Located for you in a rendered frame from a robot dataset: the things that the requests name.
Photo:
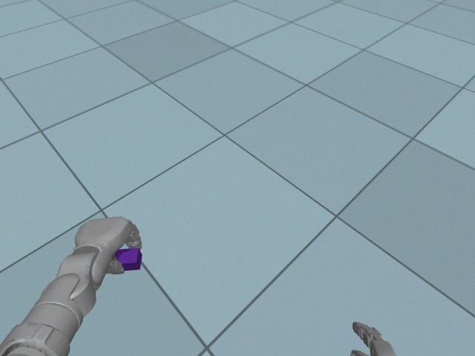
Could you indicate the right robot hand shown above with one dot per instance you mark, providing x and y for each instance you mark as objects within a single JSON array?
[{"x": 372, "y": 339}]

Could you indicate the left robot arm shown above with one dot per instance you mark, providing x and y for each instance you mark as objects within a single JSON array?
[{"x": 55, "y": 318}]

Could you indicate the small box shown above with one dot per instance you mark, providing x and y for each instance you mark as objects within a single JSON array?
[{"x": 130, "y": 258}]

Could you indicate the left robot hand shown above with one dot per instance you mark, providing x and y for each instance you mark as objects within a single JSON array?
[{"x": 113, "y": 233}]

